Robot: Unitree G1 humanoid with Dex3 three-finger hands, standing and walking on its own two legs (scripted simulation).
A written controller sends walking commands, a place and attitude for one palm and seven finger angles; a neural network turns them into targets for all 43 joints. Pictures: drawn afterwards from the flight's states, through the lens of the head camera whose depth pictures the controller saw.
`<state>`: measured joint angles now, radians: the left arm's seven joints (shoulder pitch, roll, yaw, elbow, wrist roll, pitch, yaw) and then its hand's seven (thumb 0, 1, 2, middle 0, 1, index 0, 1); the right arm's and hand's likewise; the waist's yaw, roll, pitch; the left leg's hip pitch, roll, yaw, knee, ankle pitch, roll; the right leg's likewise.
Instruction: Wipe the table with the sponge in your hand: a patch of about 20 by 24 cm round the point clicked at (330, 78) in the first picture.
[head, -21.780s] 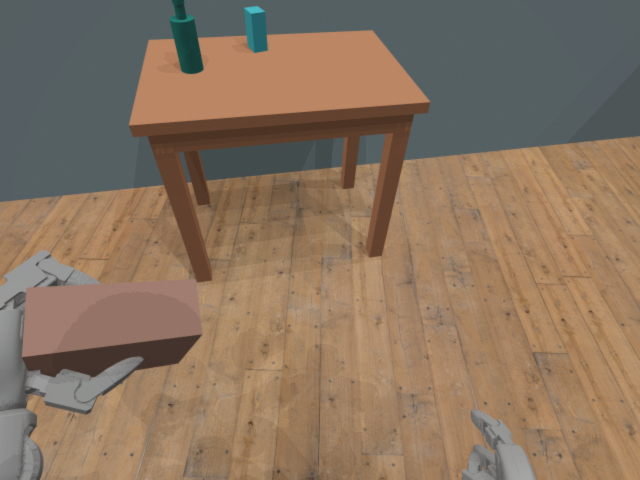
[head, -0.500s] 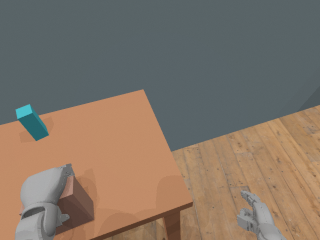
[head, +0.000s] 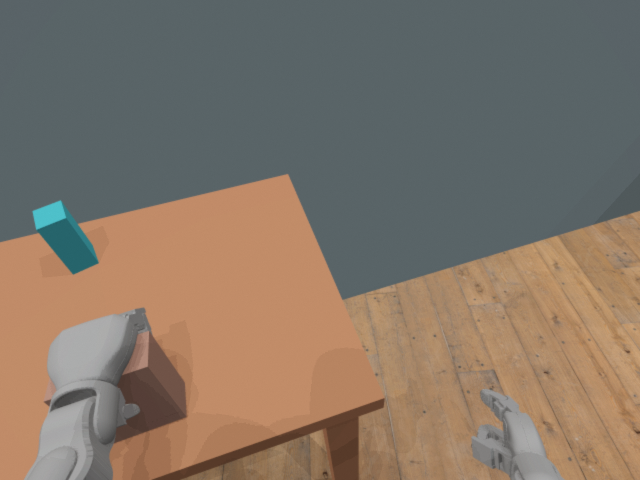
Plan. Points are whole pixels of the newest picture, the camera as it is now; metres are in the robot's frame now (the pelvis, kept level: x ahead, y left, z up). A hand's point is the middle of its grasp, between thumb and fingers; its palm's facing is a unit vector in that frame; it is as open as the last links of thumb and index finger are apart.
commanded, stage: wipe forward along the first lane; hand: left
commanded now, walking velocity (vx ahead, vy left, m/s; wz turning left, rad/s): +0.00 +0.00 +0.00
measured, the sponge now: (131, 399) +0.20 +0.30 -0.02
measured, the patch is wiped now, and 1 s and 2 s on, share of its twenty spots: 0.00 0.35 0.55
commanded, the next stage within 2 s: slide across to the middle lane in 1.32 s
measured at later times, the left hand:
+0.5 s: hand (121, 337) +0.25 +0.32 +0.04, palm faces -0.11 -0.03 -0.99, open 9.6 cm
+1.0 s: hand (123, 308) +0.30 +0.34 +0.04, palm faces -0.13 -0.01 -0.99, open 9.6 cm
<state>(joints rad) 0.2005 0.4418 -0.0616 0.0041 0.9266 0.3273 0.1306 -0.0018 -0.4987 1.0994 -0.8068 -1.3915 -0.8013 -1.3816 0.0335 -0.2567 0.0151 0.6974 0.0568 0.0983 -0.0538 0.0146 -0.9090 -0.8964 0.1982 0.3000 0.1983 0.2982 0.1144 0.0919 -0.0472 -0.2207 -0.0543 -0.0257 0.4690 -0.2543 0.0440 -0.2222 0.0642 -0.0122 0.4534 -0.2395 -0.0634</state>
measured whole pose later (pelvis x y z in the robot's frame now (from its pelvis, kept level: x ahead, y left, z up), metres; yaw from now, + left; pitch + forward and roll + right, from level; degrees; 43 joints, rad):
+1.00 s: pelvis -0.01 -0.02 -0.01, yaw +1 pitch +8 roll +0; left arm -0.31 0.59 0.06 0.66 0.96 0.08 0.12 0.02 -0.54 1.12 -0.84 -1.37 -0.84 -1.37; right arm 0.17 -0.30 -0.02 0.71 0.09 0.10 -0.07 0.01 -0.91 -0.90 0.20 0.30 0.20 0.30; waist 0.04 0.07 -0.09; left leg -0.45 -0.03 -0.05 0.59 -0.28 0.02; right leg -0.44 0.09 -0.04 0.55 -0.25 -0.09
